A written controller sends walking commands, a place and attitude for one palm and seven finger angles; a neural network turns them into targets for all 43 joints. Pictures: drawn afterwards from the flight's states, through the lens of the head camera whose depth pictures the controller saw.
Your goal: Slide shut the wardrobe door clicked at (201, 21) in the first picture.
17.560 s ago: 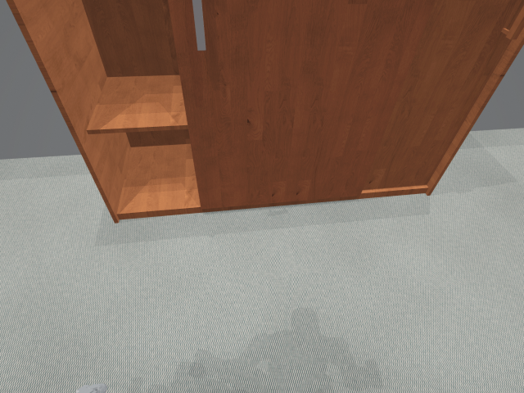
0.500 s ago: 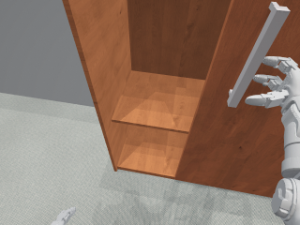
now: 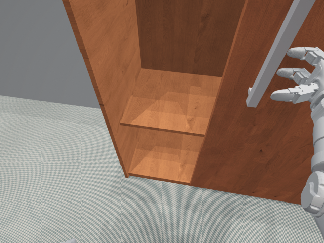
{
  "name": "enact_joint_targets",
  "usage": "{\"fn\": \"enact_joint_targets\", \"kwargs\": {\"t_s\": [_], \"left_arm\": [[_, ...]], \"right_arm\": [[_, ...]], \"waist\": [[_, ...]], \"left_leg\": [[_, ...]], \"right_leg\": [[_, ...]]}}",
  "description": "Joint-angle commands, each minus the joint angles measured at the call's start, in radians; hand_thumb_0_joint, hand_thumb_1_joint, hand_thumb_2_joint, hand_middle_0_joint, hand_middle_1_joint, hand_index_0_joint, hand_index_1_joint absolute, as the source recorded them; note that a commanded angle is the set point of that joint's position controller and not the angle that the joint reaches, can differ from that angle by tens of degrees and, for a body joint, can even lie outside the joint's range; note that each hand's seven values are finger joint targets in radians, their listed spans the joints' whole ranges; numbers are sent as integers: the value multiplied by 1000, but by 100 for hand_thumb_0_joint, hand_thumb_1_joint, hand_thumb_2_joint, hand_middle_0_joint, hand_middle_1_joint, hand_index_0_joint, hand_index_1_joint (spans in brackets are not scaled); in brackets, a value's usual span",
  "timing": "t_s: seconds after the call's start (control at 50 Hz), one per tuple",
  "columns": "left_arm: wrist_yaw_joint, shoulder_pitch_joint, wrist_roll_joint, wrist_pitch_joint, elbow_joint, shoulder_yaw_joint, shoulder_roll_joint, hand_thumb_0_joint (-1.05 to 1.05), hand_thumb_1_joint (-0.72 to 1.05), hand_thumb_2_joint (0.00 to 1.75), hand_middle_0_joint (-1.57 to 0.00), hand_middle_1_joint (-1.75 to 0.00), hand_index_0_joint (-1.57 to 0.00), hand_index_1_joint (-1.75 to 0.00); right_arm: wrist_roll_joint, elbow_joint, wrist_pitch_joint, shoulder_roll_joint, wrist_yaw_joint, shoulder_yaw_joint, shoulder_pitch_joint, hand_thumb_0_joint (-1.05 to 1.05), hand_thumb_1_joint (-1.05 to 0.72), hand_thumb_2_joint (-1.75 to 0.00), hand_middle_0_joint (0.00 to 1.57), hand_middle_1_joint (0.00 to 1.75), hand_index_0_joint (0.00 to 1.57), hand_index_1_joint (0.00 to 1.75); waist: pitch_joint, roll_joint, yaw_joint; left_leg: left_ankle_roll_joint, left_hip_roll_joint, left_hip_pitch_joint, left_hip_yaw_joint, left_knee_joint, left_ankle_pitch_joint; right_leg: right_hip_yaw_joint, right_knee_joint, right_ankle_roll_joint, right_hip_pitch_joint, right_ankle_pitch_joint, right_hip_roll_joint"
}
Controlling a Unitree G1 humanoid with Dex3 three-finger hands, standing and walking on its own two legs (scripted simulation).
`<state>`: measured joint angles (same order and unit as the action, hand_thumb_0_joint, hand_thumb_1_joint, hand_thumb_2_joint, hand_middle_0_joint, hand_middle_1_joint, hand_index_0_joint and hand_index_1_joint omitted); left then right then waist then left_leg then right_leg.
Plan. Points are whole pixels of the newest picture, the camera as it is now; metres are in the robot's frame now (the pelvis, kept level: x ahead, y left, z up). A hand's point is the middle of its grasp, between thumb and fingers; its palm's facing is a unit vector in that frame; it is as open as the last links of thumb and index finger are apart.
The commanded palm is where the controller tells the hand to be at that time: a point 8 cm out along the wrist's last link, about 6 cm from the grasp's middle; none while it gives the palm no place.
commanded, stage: slide the fingers in behind the handle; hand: right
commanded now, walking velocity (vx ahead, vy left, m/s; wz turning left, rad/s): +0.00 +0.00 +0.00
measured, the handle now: (270, 56) +0.51 -0.18 +0.21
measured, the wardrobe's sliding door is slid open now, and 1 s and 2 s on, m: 0.40 0.40 0.40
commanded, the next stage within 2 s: grip the handle and tug to test in 1.68 s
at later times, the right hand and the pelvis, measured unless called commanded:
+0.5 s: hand (283, 80) +0.46 -0.21 +0.19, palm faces +0.09 +1.00 -0.01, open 13.9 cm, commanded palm +0.44 -0.25 +0.19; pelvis +0.01 +0.00 +0.00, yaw +1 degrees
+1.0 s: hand (268, 77) +0.46 -0.18 +0.19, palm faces +0.07 +1.00 +0.00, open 14.0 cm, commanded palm +0.43 -0.23 +0.19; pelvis +0.01 +0.00 +0.00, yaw +1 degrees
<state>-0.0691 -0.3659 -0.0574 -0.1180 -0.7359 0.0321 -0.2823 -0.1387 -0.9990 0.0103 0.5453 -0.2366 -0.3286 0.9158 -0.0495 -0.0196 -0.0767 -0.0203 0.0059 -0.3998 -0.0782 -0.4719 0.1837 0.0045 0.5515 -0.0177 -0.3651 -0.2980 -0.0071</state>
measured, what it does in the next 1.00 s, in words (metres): stands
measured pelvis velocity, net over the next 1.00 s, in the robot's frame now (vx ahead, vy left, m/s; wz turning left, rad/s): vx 0.01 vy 0.00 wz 0.01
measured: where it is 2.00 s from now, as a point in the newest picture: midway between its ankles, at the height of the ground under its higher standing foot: outside the picture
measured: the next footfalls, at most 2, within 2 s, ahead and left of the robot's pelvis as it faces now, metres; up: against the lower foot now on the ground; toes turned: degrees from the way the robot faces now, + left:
none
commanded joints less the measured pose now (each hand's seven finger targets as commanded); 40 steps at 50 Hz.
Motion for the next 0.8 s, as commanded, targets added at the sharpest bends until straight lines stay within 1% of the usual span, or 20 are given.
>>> {"fn": "enact_joint_targets", "kwargs": {"t_s": [0.0, 0.02, 0.04, 0.06, 0.12, 0.14, 0.16, 0.18, 0.22, 0.32, 0.34, 0.36, 0.42, 0.46, 0.5, 0.54, 0.6, 0.64, 0.7, 0.78], "left_arm": [[-12, -28, -3, -49, 105, -53, -157, 0, 90, 90, -20, -30, -20, -30], [-13, -28, -1, -49, 107, -57, -161, 0, 90, 90, -20, -30, -20, -30], [-13, -23, -4, -49, 111, -54, -160, 0, 90, 90, -20, -30, -20, -30], [-13, -18, -6, -50, 113, -53, -155, 0, 90, 90, -20, -30, -20, -30], [-14, -15, -7, -50, 116, -55, -159, 0, 90, 90, -20, -30, -20, -30], [-13, -8, -9, -51, 118, -52, -154, 0, 90, 90, -20, -30, -20, -30], [-11, -7, -8, -54, 120, -53, -151, 0, 90, 90, -20, -30, -20, -30], [-12, -9, -8, -54, 118, -54, -155, 0, 90, 90, -20, -30, -20, -30], [-13, 2, -8, -55, 121, -54, -153, 0, 90, 90, -20, -30, -20, -30], [-12, 14, -4, -53, 124, -52, -149, 0, 90, 90, -20, -30, -20, -30], [-11, 20, -6, -52, 126, -51, -142, 0, 90, 90, -20, -30, -20, -30], [-10, 28, -7, -52, 128, -48, -136, 0, 90, 90, -20, -30, -20, -30], [-15, 24, -3, -47, 122, -51, -146, 0, 90, 90, -20, -30, -20, -30], [-10, 40, -6, -48, 138, -50, -131, 0, 90, 90, -20, -30, -20, -30], [-10, 49, -9, -46, 138, -47, -130, 0, 90, 90, -20, -30, -20, -30], [-13, 55, -7, -41, 132, -48, -132, 0, 90, 90, -20, -30, -20, -30], [-11, 64, -5, -36, 138, -46, -125, 0, 90, 90, -20, -30, -20, -30], [-10, 67, -2, -29, 141, -46, -125, 0, 90, 90, -20, -30, -20, -30], [-8, 81, -6, -23, 145, -45, -117, 0, 90, 90, -20, -30, -20, -30], [-12, 84, -3, -22, 147, -48, -116, 0, 90, 90, -20, -30, -20, -30]], "right_arm": [[-25, 238, -80, 204, -4, -13, 525, 0, 50, -30, 30, 120, 30, 120], [-26, 234, -79, 234, 1, -47, 487, 0, 50, -30, 30, 120, 30, 120], [-28, 245, -76, 235, 1, -43, 487, 0, 50, -30, 30, 120, 30, 120], [-31, 252, -71, 200, -2, -18, 484, 0, 50, -30, 30, 120, 30, 120], [-28, 270, -60, 206, 6, -25, 466, 0, 50, -30, 30, 120, 30, 120], [-28, 294, -56, 182, 8, -1, 483, 0, 50, -30, 30, 120, 30, 120], [-34, 296, -50, 147, 11, 13, 464, 0, 50, -30, 30, 120, 30, 120], [-33, 288, -43, 167, 17, -7, 439, 0, 50, -30, 30, 120, 30, 120], [-33, 337, -40, 149, 24, 10, 463, 0, 50, -30, 30, 120, 30, 120], [-27, 365, -30, 165, 49, -16, 431, 0, 50, -30, 30, 120, 30, 120], [-23, 384, -30, 155, 52, -6, 443, 0, 50, -30, 30, 120, 30, 120], [-24, 384, -25, 101, 51, 35, 447, 0, 50, -30, 30, 120, 30, 120], [-24, 378, -20, 172, 61, -30, 436, 0, 50, -30, 30, 120, 30, 120], [-28, 433, -21, 112, 59, 11, 417, 0, 50, -30, 30, 120, 30, 120], [-33, 441, -11, 75, 59, 41, 423, 0, 50, -30, 30, 120, 30, 120], [-39, 434, 1, 102, 70, 8, 426, 0, 50, -30, 30, 120, 30, 120], [-35, 438, 18, 82, 86, 6, 380, 0, 50, -30, 30, 120, 30, 120], [-27, 455, 20, 117, 98, -22, 370, 0, 50, -30, 30, 120, 30, 120], [-23, 468, 31, 47, 104, 36, 383, 0, 50, -30, 30, 120, 30, 120], [-30, 482, 33, 44, 112, 22, 380, 0, 50, -30, 30, 120, 30, 120]], "waist": [[-304, -56, -32], [-314, -27, -18], [-316, -37, -21], [-298, -42, -23], [-289, -56, -17], [-281, -81, -24], [-281, -62, -22], [-282, -38, -16], [-301, -61, -16], [-309, -36, -3], [-305, -63, -6], [-289, -61, -12], [-311, -26, 2], [-341, -68, 8], [-311, -59, -3], [-311, -50, 0], [-322, -33, 17], [-334, -33, 26], [-294, -28, 9], [-332, -9, 21]], "left_leg": [[-9, 16, 158, 64, 40, -143], [-11, 17, 175, 66, 35, -152], [-8, 15, 177, 68, 38, -147], [-9, 16, 172, 66, 39, -147], [-12, 18, 158, 63, 43, -128], [-11, 18, 149, 61, 48, -120], [-11, 21, 145, 56, 48, -114], [-11, 22, 147, 53, 48, -107], [-13, 21, 157, 59, 48, -126], [-13, 22, 186, 57, 43, -177], [-12, 21, 181, 56, 44, -178], [-12, 23, 169, 53, 45, -176], [-14, 22, 198, 54, 39, -206], [-14, 22, 211, 51, 34, -241], [-14, 25, 193, 45, 39, -236], [-12, 23, 203, 49, 41, -242], [-13, 23, 224, 45, 36, -270], [-13, 20, 249, 48, 32, -302], [-11, 21, 225, 46, 41, -284], [-12, 23, 250, 49, 44, -285]], "right_leg": [[-48, -76, 4, 89, 172, 6], [-46, -71, -1, 83, 185, 4], [-44, -75, -1, 80, 176, 4], [-43, -78, 0, 80, 176, 3], [-47, -80, 1, 90, 171, 2], [-48, -86, 3, 97, 164, 2], [-51, -87, 3, 105, 164, 0], [-54, -90, 3, 101, 160, -2], [-49, -85, 3, 118, 181, 1], [-43, -83, 2, 126, 232, 0], [-43, -86, 5, 131, 235, 1], [-45, -88, 6, 139, 234, 1], [-45, -83, 5, 136, 262, 1], [-41, -82, 11, 171, 306, 2], [-46, -85, 14, 178, 310, -1], [-42, -83, 10, 167, 302, 2], [-41, -85, 12, 172, 337, 3], [-34, -83, 11, 166, 363, 4], [-32, -89, 10, 172, 344, 1], [-34, -91, 7, 183, 341, 4]]}}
